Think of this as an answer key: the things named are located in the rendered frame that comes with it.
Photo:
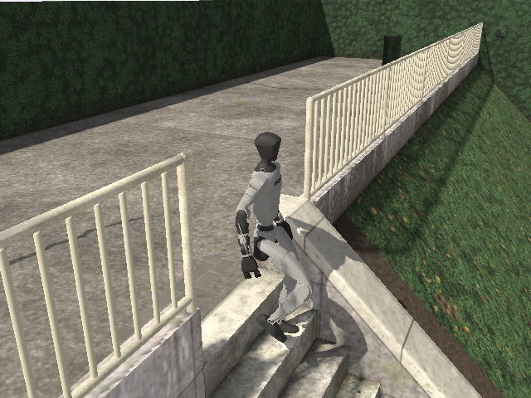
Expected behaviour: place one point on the stairs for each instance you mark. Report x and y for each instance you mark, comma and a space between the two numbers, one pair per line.
253, 364

